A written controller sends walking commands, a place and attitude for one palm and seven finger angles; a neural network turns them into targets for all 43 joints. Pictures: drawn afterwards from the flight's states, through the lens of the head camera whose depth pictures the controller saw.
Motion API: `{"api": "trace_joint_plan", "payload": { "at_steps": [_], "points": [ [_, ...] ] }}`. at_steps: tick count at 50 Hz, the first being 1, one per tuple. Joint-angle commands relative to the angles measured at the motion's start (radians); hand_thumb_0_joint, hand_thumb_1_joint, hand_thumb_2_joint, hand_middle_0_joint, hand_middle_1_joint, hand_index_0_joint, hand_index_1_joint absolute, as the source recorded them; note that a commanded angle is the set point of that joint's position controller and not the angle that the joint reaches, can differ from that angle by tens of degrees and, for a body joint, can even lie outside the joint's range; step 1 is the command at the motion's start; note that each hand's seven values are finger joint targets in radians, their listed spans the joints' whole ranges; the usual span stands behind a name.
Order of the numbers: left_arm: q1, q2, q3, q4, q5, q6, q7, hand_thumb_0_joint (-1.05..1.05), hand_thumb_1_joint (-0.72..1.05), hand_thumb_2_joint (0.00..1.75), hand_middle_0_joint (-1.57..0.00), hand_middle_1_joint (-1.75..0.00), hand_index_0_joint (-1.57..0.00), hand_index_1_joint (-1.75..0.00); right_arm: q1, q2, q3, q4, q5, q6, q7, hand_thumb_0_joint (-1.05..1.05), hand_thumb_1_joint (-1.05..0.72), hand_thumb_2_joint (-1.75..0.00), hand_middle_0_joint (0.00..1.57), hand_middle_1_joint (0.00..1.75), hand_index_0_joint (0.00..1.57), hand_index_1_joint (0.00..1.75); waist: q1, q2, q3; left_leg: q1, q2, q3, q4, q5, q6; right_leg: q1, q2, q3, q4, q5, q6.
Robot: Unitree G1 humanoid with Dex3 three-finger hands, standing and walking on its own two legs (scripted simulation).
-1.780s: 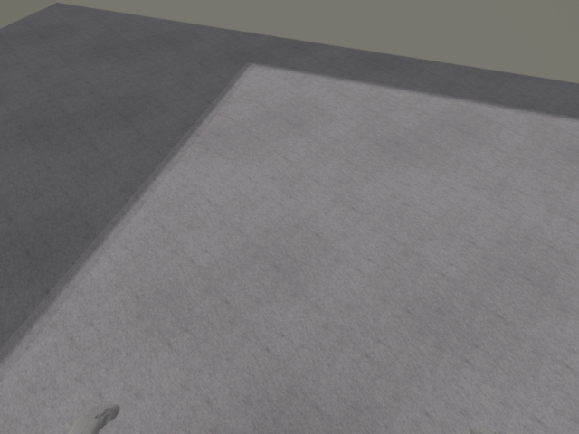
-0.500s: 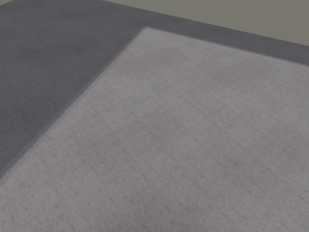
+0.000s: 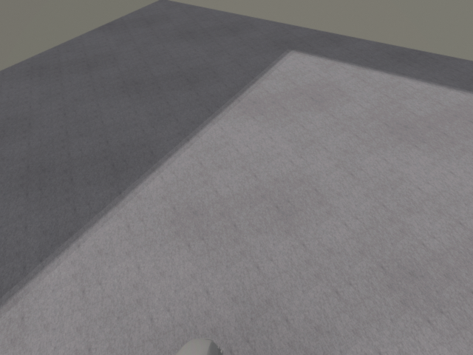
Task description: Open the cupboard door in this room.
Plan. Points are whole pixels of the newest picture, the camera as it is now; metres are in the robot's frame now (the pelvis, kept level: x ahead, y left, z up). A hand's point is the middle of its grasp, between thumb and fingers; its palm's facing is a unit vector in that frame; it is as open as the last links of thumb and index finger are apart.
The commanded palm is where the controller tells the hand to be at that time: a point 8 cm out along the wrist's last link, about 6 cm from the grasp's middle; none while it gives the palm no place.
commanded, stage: turn or walk to find it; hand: left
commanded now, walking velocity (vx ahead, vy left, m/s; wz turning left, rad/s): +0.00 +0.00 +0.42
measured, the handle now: out of the picture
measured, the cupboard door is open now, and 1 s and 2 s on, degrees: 0 0 0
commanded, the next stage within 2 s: none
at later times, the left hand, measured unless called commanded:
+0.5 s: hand out of the picture -0.04 +0.28 -0.18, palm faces +0.27 -0.93 -0.24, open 7.4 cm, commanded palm none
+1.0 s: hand out of the picture -0.06 +0.22 -0.15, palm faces +0.43 -0.87 -0.26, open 7.4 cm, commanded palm none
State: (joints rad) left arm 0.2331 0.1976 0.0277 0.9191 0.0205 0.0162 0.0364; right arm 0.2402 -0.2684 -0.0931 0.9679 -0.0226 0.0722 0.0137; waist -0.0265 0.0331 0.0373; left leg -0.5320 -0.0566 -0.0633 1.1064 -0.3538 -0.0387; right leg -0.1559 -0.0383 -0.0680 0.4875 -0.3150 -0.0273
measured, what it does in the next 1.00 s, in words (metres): steps on the spot, turning left: left foot, then right foot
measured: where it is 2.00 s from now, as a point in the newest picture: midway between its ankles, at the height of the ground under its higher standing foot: outside the picture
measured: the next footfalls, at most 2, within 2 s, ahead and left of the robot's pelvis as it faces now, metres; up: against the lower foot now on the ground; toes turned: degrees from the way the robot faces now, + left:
left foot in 0.30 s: -0.01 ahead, +0.15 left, +0.00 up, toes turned +13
right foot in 0.80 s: +0.03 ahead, -0.07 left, +0.00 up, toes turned +17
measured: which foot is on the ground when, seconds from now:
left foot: up 0.00-0.28, down 0.30-0.82, up 0.84-1.00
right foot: down 0.00-0.30, up 0.32-0.78, down 0.80-1.00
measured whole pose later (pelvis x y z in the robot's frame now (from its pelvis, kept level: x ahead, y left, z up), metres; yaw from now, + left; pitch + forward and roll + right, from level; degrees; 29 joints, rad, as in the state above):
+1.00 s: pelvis -0.06 +0.01 +0.00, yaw +26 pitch -2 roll +1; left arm 0.22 0.17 0.03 0.90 0.02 0.02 0.03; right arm 0.28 -0.25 -0.09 0.99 -0.03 0.08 0.02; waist -0.04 0.04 0.05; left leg -0.50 -0.02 -0.04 1.16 -0.34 -0.04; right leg -0.19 -0.06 -0.14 0.48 -0.26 -0.02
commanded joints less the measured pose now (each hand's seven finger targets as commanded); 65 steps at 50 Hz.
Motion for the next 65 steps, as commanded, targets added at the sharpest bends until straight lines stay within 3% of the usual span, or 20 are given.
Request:
{"api": "trace_joint_plan", "payload": {
  "at_steps": [1,9,13,14,15,16,22,32,38,39,41,42,44,47,57,60,61,63,64,65],
  "points": [
    [0.012,0.164,0.04,-0.069,0.001,-0.03,0.005,0.0,0.9,0.9,-0.2,-0.3,-0.2,-0.3,-0.02,-0.049,-0.007,-0.054,0.004,-0.013,-0.001,0.0,-0.9,-0.9,0.2,0.3,0.2,0.3,0.015,-0.189,0.045,-0.063,0.06,0.032,0.094,0.031,-0.028,-0.013,-0.238,0.111,-0.167,0.378,-0.091],
    [0.12,0.221,0.06,-0.032,0.015,-0.019,0.004,0.0,0.9,0.9,-0.2,-0.3,-0.2,-0.3,-0.144,-0.029,0.021,-0.088,0.013,-0.028,-0.002,0.0,-0.9,-0.9,0.2,0.3,0.2,0.3,0.077,-0.232,-0.024,0.084,0.074,0.121,-0.287,-0.101,-0.019,0.088,-0.294,0.075,-0.065,0.617,-0.126],
    [0.074,0.232,0.069,-0.022,0.003,-0.013,0.001,0.0,0.9,0.9,-0.2,-0.3,-0.2,-0.3,-0.025,-0.056,0.02,-0.059,0.014,-0.052,-0.006,0.0,-0.9,-0.9,0.2,0.3,0.2,0.3,0.011,-0.193,-0.116,0.336,0.062,0.148,-0.68,0.148,0.01,0.054,-0.257,-0.019,0.125,0.618,-0.033],
    [0.09,0.198,0.062,-0.038,-0.007,-0.009,-0.003,0.0,0.9,0.9,-0.2,-0.3,-0.2,-0.3,0.02,-0.129,0.005,-0.051,0.007,-0.064,-0.008,0.0,-0.9,-0.9,0.2,0.3,0.2,0.3,-0.01,-0.03,-0.176,0.544,0.179,0.03,-0.733,0.409,0.052,-0.108,-0.197,-0.074,0.294,0.407,0.029],
    [0.082,0.124,0.044,-0.069,-0.011,-0.005,-0.01,0.0,0.9,0.9,-0.2,-0.3,-0.2,-0.3,0.062,-0.224,-0.017,-0.047,0.01,-0.067,-0.015,0.0,-0.9,-0.9,0.2,0.3,0.2,0.3,-0.023,0.267,-0.185,0.664,0.439,-0.294,-0.721,0.877,0.177,-0.387,-0.063,-0.08,0.488,-0.275,0.099],
    [0.027,0.134,0.035,-0.083,-0.001,0.01,0.0,0.0,0.9,0.9,-0.2,-0.3,-0.2,-0.3,0.1,-0.233,-0.019,-0.034,0.017,-0.055,-0.019,0.0,-0.9,-0.9,0.2,0.3,0.2,0.3,-0.042,0.172,-0.181,0.596,0.479,-0.241,-0.694,0.965,0.246,-0.359,-0.071,0.012,0.576,-0.35,0.09],
    [0.012,0.131,0.05,-0.03,-0.005,0.018,-0.02,0.0,0.9,0.9,-0.2,-0.3,-0.2,-0.3,-0.044,-0.128,0.01,-0.068,0.009,-0.071,-0.04,0.0,-0.9,-0.9,0.2,0.3,0.2,0.3,0.018,0.104,-0.065,0.443,0.287,-0.101,-0.736,0.744,0.199,-0.365,-0.068,0.045,0.653,-0.104,0.112],
    [-0.085,0.105,0.047,-0.08,-0.009,0.022,-0.014,0.0,0.9,0.9,-0.2,-0.3,-0.2,-0.3,0.003,-0.138,-0.006,-0.07,-0.003,-0.061,-0.033,0.0,-0.9,-0.9,0.2,0.3,0.2,0.3,-0.006,0.091,-0.035,0.377,0.28,-0.249,-0.775,0.502,0.229,-0.28,-0.026,0.051,0.386,-0.124,0.113],
    [0.012,0.108,0.051,-0.072,-0.014,0.004,-0.006,0.0,0.9,0.9,-0.2,-0.3,-0.2,-0.3,-0.032,-0.132,-0.013,-0.088,-0.001,-0.051,-0.025,0.0,-0.9,-0.9,0.2,0.3,0.2,0.3,0.045,0.08,-0.078,0.234,0.223,-0.279,-0.694,0.403,0.18,-0.015,0.012,0.042,0.031,0.036,0.086],
    [0.039,0.132,0.055,-0.067,-0.012,-0.006,-0.002,0.0,0.9,0.9,-0.2,-0.3,-0.2,-0.3,-0.031,-0.11,-0.011,-0.088,0.006,-0.051,-0.021,0.0,-0.9,-0.9,0.2,0.3,0.2,0.3,0.06,0.015,-0.095,0.163,0.181,-0.249,-0.633,0.312,0.136,0.099,-0.024,0.067,-0.106,0.119,0.08],
    [0.052,0.275,0.078,-0.084,0.007,-0.019,0.005,0.0,0.9,0.9,-0.2,-0.3,-0.2,-0.3,0.0,-0.028,-0.002,-0.12,0.009,-0.048,-0.019,0.0,-0.9,-0.9,0.2,0.3,0.2,0.3,0.063,-0.361,-0.087,-0.084,-0.031,0.001,-0.222,-0.21,0.009,0.157,-0.442,0.452,-0.233,0.242,-0.083],
    [0.036,0.256,0.069,-0.095,-0.001,-0.011,0.006,0.0,0.9,0.9,-0.2,-0.3,-0.2,-0.3,-0.017,-0.071,-0.017,-0.11,-0.001,-0.036,-0.018,0.0,-0.9,-0.9,0.2,0.3,0.2,0.3,0.066,-0.234,-0.076,-0.032,0.015,-0.035,-0.058,-0.207,0.017,0.021,-0.441,0.372,-0.23,0.197,-0.129],
    [-0.078,0.185,0.059,-0.116,-0.003,-0.015,0.004,0.0,0.9,0.9,-0.2,-0.3,-0.2,-0.3,0.015,-0.069,-0.022,-0.062,-0.005,-0.014,-0.006,0.0,-0.9,-0.9,0.2,0.3,0.2,0.3,0.009,-0.221,0.015,-0.011,0.043,-0.03,0.075,-0.075,0.009,-0.112,-0.309,0.267,-0.275,0.021,-0.085],
    [-0.084,0.142,0.043,-0.112,-0.004,-0.024,0.0,0.0,0.9,0.9,-0.2,-0.3,-0.2,-0.3,0.065,-0.041,-0.015,-0.027,-0.004,-0.01,0.004,0.0,-0.9,-0.9,0.2,0.3,0.2,0.3,-0.014,-0.184,0.025,-0.016,0.06,0.017,0.123,0.036,-0.015,-0.085,-0.227,0.103,-0.229,0.137,-0.055],
    [0.07,0.215,0.071,-0.038,0.016,-0.015,0.002,0.0,0.9,0.9,-0.2,-0.3,-0.2,-0.3,-0.079,-0.008,0.014,-0.063,0.012,-0.028,0.0,0.0,-0.9,-0.9,0.2,0.3,0.2,0.3,0.077,-0.232,-0.037,0.112,0.087,0.121,-0.314,-0.135,-0.022,0.05,-0.319,0.073,-0.111,0.392,-0.125],
    [0.039,0.222,0.077,-0.026,0.008,-0.01,-0.001,0.0,0.9,0.9,-0.2,-0.3,-0.2,-0.3,0.011,-0.018,0.016,-0.043,0.015,-0.043,-0.006,0.0,-0.9,-0.9,0.2,0.3,0.2,0.3,0.025,-0.227,-0.092,0.27,0.07,0.155,-0.548,0.025,-0.008,0.018,-0.299,0.001,0.002,0.44,-0.063],
    [0.032,0.205,0.073,-0.025,-0.001,-0.004,-0.003,0.0,0.9,0.9,-0.2,-0.3,-0.2,-0.3,0.052,-0.045,0.012,-0.031,0.015,-0.051,-0.004,0.0,-0.9,-0.9,0.2,0.3,0.2,0.3,0.0,-0.139,-0.113,0.395,0.089,0.127,-0.691,0.168,0.001,-0.058,-0.268,-0.048,0.104,0.363,-0.01],
    [0.013,0.091,0.045,-0.08,-0.006,0.014,-0.009,0.0,0.9,0.9,-0.2,-0.3,-0.2,-0.3,0.109,-0.214,-0.025,-0.032,0.006,-0.061,-0.015,0.0,-0.9,-0.9,0.2,0.3,0.2,0.3,-0.031,0.307,-0.098,0.505,0.457,-0.323,-0.799,0.651,0.171,-0.419,-0.064,-0.077,0.472,-0.336,0.111],
    [-0.021,0.12,0.048,-0.078,-0.001,0.025,-0.007,0.0,0.9,0.9,-0.2,-0.3,-0.2,-0.3,0.108,-0.218,-0.025,-0.026,0.001,-0.052,-0.019,0.0,-0.9,-0.9,0.2,0.3,0.2,0.3,-0.04,0.187,-0.091,0.415,0.479,-0.263,-0.788,0.56,0.225,-0.367,-0.083,0.007,0.581,-0.311,0.088],
    [-0.042,0.11,0.054,-0.062,0.002,0.032,-0.006,0.0,0.9,0.9,-0.2,-0.3,-0.2,-0.3,0.067,-0.173,-0.015,-0.029,-0.002,-0.058,-0.028,0.0,-0.9,-0.9,0.2,0.3,0.2,0.3,-0.028,0.201,-0.054,0.346,0.4,-0.225,-0.825,0.423,0.196,-0.374,-0.09,0.044,0.61,-0.239,0.086]
  ]
}}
